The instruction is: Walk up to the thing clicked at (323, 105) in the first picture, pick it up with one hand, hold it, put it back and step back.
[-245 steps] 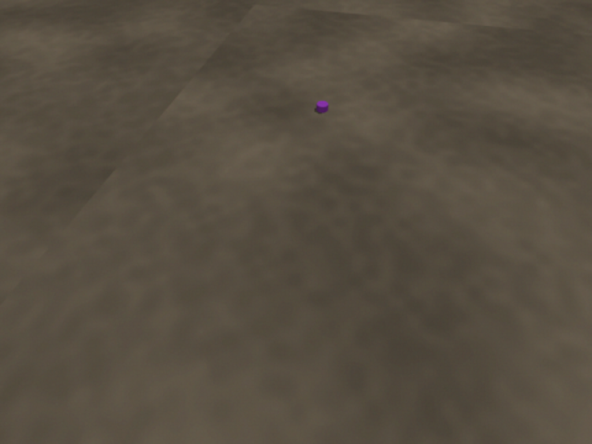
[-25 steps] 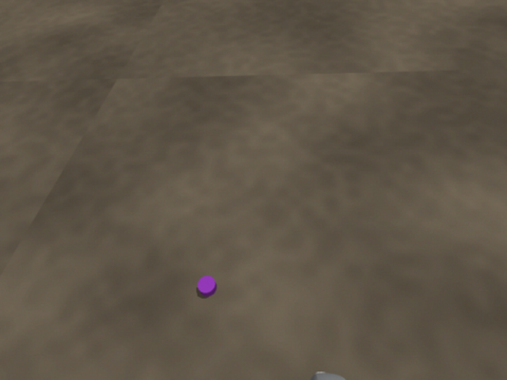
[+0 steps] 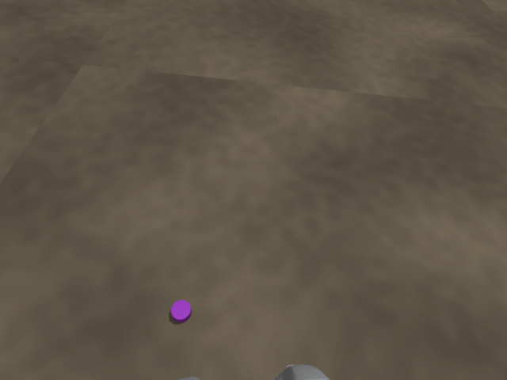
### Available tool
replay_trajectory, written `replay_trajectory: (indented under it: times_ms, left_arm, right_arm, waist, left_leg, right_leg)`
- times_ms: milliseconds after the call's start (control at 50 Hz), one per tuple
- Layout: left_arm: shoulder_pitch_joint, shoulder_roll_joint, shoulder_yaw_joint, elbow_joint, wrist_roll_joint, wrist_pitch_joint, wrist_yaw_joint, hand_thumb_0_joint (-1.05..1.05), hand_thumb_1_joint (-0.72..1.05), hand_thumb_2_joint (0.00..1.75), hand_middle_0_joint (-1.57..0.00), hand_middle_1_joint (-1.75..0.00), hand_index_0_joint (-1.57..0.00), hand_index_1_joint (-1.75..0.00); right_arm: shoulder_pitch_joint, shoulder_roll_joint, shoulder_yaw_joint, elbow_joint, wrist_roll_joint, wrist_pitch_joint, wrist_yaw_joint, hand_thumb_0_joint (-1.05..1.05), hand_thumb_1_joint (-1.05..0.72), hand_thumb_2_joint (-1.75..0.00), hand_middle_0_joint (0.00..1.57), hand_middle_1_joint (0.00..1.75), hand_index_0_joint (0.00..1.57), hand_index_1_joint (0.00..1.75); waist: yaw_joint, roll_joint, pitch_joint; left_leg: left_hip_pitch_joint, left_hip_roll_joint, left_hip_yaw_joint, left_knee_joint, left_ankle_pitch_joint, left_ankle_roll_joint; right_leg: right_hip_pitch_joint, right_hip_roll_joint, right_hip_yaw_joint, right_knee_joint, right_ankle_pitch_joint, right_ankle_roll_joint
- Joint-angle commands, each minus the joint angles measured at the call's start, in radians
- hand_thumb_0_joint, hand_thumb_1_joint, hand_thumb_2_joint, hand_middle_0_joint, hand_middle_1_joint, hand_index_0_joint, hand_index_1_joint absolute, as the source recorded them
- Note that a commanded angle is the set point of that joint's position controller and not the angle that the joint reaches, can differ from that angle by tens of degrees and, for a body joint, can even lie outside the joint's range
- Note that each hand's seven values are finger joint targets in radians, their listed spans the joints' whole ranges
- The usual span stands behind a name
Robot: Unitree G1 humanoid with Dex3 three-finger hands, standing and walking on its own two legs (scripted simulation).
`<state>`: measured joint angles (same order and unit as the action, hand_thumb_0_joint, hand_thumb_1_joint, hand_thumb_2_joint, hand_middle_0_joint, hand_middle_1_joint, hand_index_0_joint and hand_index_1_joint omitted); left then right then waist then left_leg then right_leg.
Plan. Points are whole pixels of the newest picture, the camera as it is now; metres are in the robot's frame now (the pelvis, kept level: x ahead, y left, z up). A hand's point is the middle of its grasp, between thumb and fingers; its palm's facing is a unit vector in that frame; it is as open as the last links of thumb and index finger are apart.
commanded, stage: walk up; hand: left
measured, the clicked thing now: (181, 311) +0.45 +0.20 -0.75
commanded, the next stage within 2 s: stand in 1.66 s
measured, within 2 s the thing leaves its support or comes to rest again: neither
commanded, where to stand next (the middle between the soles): +0.11 -0.03 m, yaw -1 degrees
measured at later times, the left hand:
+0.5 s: hand out of the picture +0.12 +0.23 -0.14, palm faces -0.06 -0.93 -0.35, open 7.4 cm
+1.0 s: hand out of the picture +0.13 +0.23 -0.14, palm faces -0.04 -0.94 -0.33, open 7.4 cm
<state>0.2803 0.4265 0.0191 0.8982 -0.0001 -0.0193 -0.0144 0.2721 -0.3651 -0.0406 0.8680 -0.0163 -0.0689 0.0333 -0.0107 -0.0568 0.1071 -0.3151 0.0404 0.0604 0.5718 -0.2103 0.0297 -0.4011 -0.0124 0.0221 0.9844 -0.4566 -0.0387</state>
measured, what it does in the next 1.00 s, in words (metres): steps on the spot: right foot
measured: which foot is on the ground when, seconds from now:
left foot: down 0.00-1.00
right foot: up 0.00-0.18, down 0.20-1.00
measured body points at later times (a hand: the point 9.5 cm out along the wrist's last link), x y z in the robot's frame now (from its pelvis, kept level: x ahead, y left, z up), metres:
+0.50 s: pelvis +0.02 -0.02 +0.00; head +0.03 -0.03 +0.45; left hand +0.12 +0.28 -0.12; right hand +0.09 -0.31 -0.13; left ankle +0.06 +0.10 -0.73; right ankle +0.05 -0.15 -0.73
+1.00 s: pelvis +0.05 -0.02 +0.02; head +0.05 -0.02 +0.47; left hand +0.13 +0.28 -0.12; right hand +0.13 -0.32 -0.11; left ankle +0.06 +0.10 -0.73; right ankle +0.05 -0.15 -0.73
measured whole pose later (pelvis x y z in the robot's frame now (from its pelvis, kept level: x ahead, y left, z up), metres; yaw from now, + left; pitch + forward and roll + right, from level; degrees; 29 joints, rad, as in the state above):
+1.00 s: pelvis +0.05 -0.02 +0.02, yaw -1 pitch -2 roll +0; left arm 0.08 0.35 -0.01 1.16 0.00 -0.01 -0.02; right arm 0.08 -0.36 0.00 1.15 -0.01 -0.03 0.02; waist 0.00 0.00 0.05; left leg -0.15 0.03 0.05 0.36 -0.17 -0.01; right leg -0.13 -0.03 -0.03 0.34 -0.17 0.02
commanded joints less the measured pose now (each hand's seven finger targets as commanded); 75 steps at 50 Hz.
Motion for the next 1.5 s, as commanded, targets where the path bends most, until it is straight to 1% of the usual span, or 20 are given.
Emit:
replay_trajectory:
  times_ms: [0,60,100,120,140,160,180,200,220,240,280,300,320,380,400,460,580,660,1000,1480]
  left_arm:
    - [0.097,0.161,0.057,-0.021,0.002,-0.007,0.013,0.0,0.9,0.9,-0.2,-0.3,-0.2,-0.3]
    - [0.055,0.141,0.058,-0.003,0.006,-0.006,0.014,0.0,0.9,0.9,-0.2,-0.3,-0.2,-0.3]
    - [0.039,0.137,0.058,0.005,0.005,-0.009,0.019,0.0,0.9,0.9,-0.2,-0.3,-0.2,-0.3]
    - [0.05,0.13,0.059,0.02,0.006,-0.01,0.022,0.0,0.9,0.9,-0.2,-0.3,-0.2,-0.3]
    - [0.066,0.131,0.059,0.035,0.009,-0.014,0.024,0.0,0.9,0.9,-0.2,-0.3,-0.2,-0.3]
    - [0.058,0.137,0.061,0.041,0.012,-0.021,0.027,0.0,0.9,0.9,-0.2,-0.3,-0.2,-0.3]
    - [0.042,0.16,0.066,0.039,0.018,-0.028,0.031,0.0,0.9,0.9,-0.2,-0.3,-0.2,-0.3]
    - [-0.003,0.211,0.072,0.025,0.027,-0.035,0.032,0.0,0.9,0.9,-0.2,-0.3,-0.2,-0.3]
    - [-0.08,0.248,0.069,0.011,0.018,-0.036,0.029,0.0,0.9,0.9,-0.2,-0.3,-0.2,-0.3]
    - [-0.155,0.257,0.064,0.005,0.015,-0.028,0.024,0.0,0.9,0.9,-0.2,-0.3,-0.2,-0.3]
    - [-0.162,0.187,0.041,0.013,0.009,-0.021,0.02,0.0,0.9,0.9,-0.2,-0.3,-0.2,-0.3]
    - [-0.159,0.169,0.036,0.021,0.007,-0.022,0.019,0.0,0.9,0.9,-0.2,-0.3,-0.2,-0.3]
    - [-0.168,0.166,0.036,0.034,0.007,-0.022,0.019,0.0,0.9,0.9,-0.2,-0.3,-0.2,-0.3]
    - [-0.153,0.168,0.035,0.062,0.007,-0.021,0.014,0.0,0.9,0.9,-0.2,-0.3,-0.2,-0.3]
    - [-0.182,0.167,0.035,0.066,0.007,-0.019,0.014,0.0,0.9,0.9,-0.2,-0.3,-0.2,-0.3]
    - [-0.193,0.153,0.029,0.085,0.001,-0.018,0.014,0.0,0.9,0.9,-0.2,-0.3,-0.2,-0.3]
    - [-0.227,0.144,0.025,0.129,-0.006,-0.017,0.012,0.0,0.9,0.9,-0.2,-0.3,-0.2,-0.3]
    - [-0.233,0.134,0.019,0.158,-0.006,-0.009,0.01,0.0,0.9,0.9,-0.2,-0.3,-0.2,-0.3]
    - [-0.252,0.128,0.016,0.204,0.004,-0.012,0.013,0.0,0.9,0.9,-0.2,-0.3,-0.2,-0.3]
    - [-0.235,0.124,0.027,0.201,0.011,-0.007,0.018,0.0,0.9,0.9,-0.2,-0.3,-0.2,-0.3]
  right_arm:
    - [0.013,-0.283,-0.075,-0.064,0.007,-0.011,-0.039,0.0,-0.9,-0.9,0.2,0.3,0.2,0.3]
    - [-0.027,-0.278,-0.066,-0.072,0.003,-0.002,-0.04,0.0,-0.9,-0.9,0.2,0.3,0.2,0.3]
    - [-0.044,-0.277,-0.059,-0.068,0.003,0.01,-0.041,0.0,-0.9,-0.9,0.2,0.3,0.2,0.3]
    - [-0.06,-0.277,-0.057,-0.067,0.006,0.017,-0.039,0.0,-0.9,-0.9,0.2,0.3,0.2,0.3]
    - [-0.082,-0.272,-0.052,-0.069,0.01,0.024,-0.038,0.0,-0.9,-0.9,0.2,0.3,0.2,0.3]
    - [-0.092,-0.238,-0.039,-0.064,0.017,0.03,-0.037,0.0,-0.9,-0.9,0.2,0.3,0.2,0.3]
    - [-0.09,-0.21,-0.026,-0.06,0.023,0.033,-0.037,0.0,-0.9,-0.9,0.2,0.3,0.2,0.3]
    - [-0.066,-0.172,-0.014,-0.055,0.029,0.035,-0.036,0.0,-0.9,-0.9,0.2,0.3,0.2,0.3]
    - [-0.064,-0.167,-0.012,-0.035,0.028,0.041,-0.039,0.0,-0.9,-0.9,0.2,0.3,0.2,0.3]
    - [-0.046,-0.203,-0.028,0.008,0.025,0.045,-0.044,0.0,-0.9,-0.9,0.2,0.3,0.2,0.3]
    - [-0.057,-0.229,-0.028,0.041,0.025,0.033,-0.038,0.0,-0.9,-0.9,0.2,0.3,0.2,0.3]
    - [-0.091,-0.238,-0.028,0.05,0.029,0.029,-0.034,0.0,-0.9,-0.9,0.2,0.3,0.2,0.3]
    - [-0.104,-0.229,-0.024,0.06,0.025,0.028,-0.032,0.0,-0.9,-0.9,0.2,0.3,0.2,0.3]
    - [-0.141,-0.225,-0.009,0.083,0.018,0.026,-0.028,0.0,-0.9,-0.9,0.2,0.3,0.2,0.3]
    - [-0.136,-0.22,-0.007,0.102,0.016,0.028,-0.027,0.0,-0.9,-0.9,0.2,0.3,0.2,0.3]
    - [-0.159,-0.224,-0.002,0.137,0.011,0.023,-0.026,0.0,-0.9,-0.9,0.2,0.3,0.2,0.3]
    - [-0.182,-0.214,0.007,0.184,0.01,0.011,-0.031,0.0,-0.9,-0.9,0.2,0.3,0.2,0.3]
    - [-0.215,-0.217,0.004,0.201,0.009,0.011,-0.036,0.0,-0.9,-0.9,0.2,0.3,0.2,0.3]
    - [-0.24,-0.211,-0.001,0.23,0.01,0.026,-0.037,0.0,-0.9,-0.9,0.2,0.3,0.2,0.3]
    - [-0.24,-0.193,-0.002,0.234,0.008,0.029,-0.038,0.0,-0.9,-0.9,0.2,0.3,0.2,0.3]
  waist:
    - [0.01,0.236,-0.123]
    - [0.013,0.223,-0.114]
    - [0.008,0.227,-0.121]
    - [0.02,0.222,-0.131]
    - [0.034,0.204,-0.143]
    - [0.046,0.161,-0.147]
    - [0.048,0.105,-0.154]
    - [0.017,-0.043,-0.135]
    - [-0.007,-0.078,-0.1]
    - [-0.017,-0.098,-0.078]
    - [-0.031,-0.055,-0.07]
    - [-0.014,-0.053,-0.085]
    - [-0.01,-0.075,-0.094]
    - [0.016,-0.08,-0.103]
    - [0.006,-0.073,-0.079]
    - [0.013,0.013,-0.08]
    - [0.02,0.07,-0.139]
    - [0.023,0.101,-0.135]
    - [0.006,0.044,-0.159]
    - [0.01,0.057,-0.146]
  left_leg:
    - [0.186,0.22,-0.212,-0.195,0.241,0.174]
    - [0.058,0.221,-0.168,-0.172,0.248,0.174]
    - [0.033,0.215,-0.16,-0.13,0.259,0.168]
    - [0.013,0.214,-0.159,-0.099,0.239,0.165]
    - [-0.016,0.202,-0.149,-0.059,0.198,0.151]
    - [-0.038,0.176,-0.135,-0.012,0.164,0.112]
    - [-0.067,0.152,-0.118,0.02,0.096,0.07]
    - [-0.099,0.074,-0.069,0.095,-0.023,0.021]
    - [-0.044,-0.001,-0.037,0.118,-0.205,-0.008]
    - [0.084,0.003,-0.053,0.145,-0.27,-0.002]
    - [0.153,0.043,-0.088,-0.035,-0.144,0.011]
    - [0.14,0.062,-0.107,-0.058,-0.072,0.022]
    - [0.103,0.082,-0.139,-0.097,-0.064,0.03]
    - [0.085,0.072,-0.131,-0.123,-0.122,0.026]
    - [0.074,0.062,-0.123,-0.137,-0.122,0.015]
    - [0.101,0.073,-0.131,-0.188,-0.092,0.01]
    - [0.105,0.092,-0.132,-0.245,0.078,-0.001]
    - [0.115,0.104,-0.138,-0.282,0.072,-0.001]
    - [0.227,0.099,-0.108,-0.278,0.144,-0.007]
    - [0.21,0.094,-0.108,-0.308,0.144,-0.014]
  right_leg:
    - [-0.069,-0.046,0.008,-0.088,0.056,0.025]
    - [0.054,-0.05,-0.023,-0.201,0.112,0.032]
    - [0.098,-0.026,-0.043,-0.258,0.124,0.031]
    - [0.147,-0.013,-0.06,-0.309,0.153,0.027]
    - [0.21,-0.007,-0.065,-0.39,0.213,0.022]
    - [0.253,-0.005,-0.048,-0.471,0.248,0.01]
    - [0.285,-0.049,0.015,-0.528,0.293,-0.01]
    - [0.242,-0.178,0.218,-0.58,0.337,-0.054]
    - [0.109,-0.294,0.345,-0.641,0.231,-0.141]
    - [-0.026,-0.304,0.332,-0.629,0.175,-0.173]
    - [-0.051,-0.191,0.172,-0.594,0.153,-0.068]
    - [0.0,-0.144,0.121,-0.573,0.176,-0.028]
    - [0.048,-0.117,0.1,-0.562,0.181,-0.016]
    - [0.092,-0.124,0.128,-0.622,0.081,-0.018]
    - [0.091,-0.129,0.134,-0.641,0.046,-0.017]
    - [0.105,-0.121,0.113,-0.646,0.092,-0.012]
    - [0.254,-0.113,0.064,-0.62,0.342,0.003]
    - [0.274,-0.109,0.047,-0.633,0.348,0.01]
    - [0.268,-0.122,0.046,-0.715,0.394,0.024]
    - [0.306,-0.119,0.037,-0.717,0.406,0.029]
